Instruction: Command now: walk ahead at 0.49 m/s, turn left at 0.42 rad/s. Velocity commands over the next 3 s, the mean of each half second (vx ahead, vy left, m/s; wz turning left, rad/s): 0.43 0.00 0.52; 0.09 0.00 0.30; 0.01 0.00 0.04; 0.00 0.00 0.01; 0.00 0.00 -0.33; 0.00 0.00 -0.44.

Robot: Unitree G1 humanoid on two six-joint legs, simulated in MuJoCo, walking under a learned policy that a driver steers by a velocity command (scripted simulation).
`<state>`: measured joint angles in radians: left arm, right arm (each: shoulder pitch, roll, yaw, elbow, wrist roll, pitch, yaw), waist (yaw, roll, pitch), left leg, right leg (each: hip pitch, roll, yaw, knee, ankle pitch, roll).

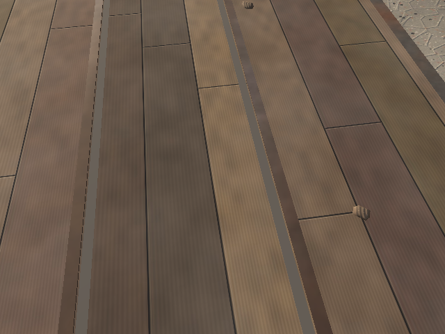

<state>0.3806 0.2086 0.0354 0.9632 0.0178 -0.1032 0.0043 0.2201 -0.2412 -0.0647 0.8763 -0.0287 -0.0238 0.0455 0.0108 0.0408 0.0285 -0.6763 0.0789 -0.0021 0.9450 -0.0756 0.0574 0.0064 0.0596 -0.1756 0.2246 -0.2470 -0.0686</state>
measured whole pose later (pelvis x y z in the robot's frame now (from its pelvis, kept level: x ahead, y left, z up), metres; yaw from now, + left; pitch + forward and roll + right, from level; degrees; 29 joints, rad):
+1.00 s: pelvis +0.38 +0.03 +0.00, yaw +26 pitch -1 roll +1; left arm 0.21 0.22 -0.01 0.83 0.02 0.00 0.02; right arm 0.21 -0.26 -0.03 0.86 -0.01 0.06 -0.01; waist 0.01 0.03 0.06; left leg -0.28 -0.05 -0.08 0.74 -0.46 -0.01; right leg -0.30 0.03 -0.03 0.42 -0.11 -0.06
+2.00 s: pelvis +0.41 +0.08 +0.00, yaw +25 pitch -1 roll +0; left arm 0.26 0.16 0.00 1.16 0.01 0.01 0.04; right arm 0.32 -0.15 0.02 1.14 -0.01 -0.02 -0.05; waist 0.01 0.00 0.03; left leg -0.05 -0.05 -0.04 0.38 -0.30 0.05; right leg -0.21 0.02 0.00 0.40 -0.17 -0.01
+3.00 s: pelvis +0.43 +0.09 +0.00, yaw -1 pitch +1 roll -1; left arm 0.22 0.27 0.08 0.88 0.02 0.04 0.02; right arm 0.20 -0.23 -0.03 0.84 -0.02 0.00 -0.04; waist 0.01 -0.05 0.03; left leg -0.22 -0.05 -0.03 0.44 -0.22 0.05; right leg -0.37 0.15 0.18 0.71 -0.41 -0.03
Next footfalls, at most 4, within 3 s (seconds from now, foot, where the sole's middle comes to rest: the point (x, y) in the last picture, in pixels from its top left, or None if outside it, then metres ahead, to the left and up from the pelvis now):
0.20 left None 0.27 0.09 -0.78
0.72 right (239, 325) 0.52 0.01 -0.78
1.08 left None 0.35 0.15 -0.78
2.92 left None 0.47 0.18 -0.78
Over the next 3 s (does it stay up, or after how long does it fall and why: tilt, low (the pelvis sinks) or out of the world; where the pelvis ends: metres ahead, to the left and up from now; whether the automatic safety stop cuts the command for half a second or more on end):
stays up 0.43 0.09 0.00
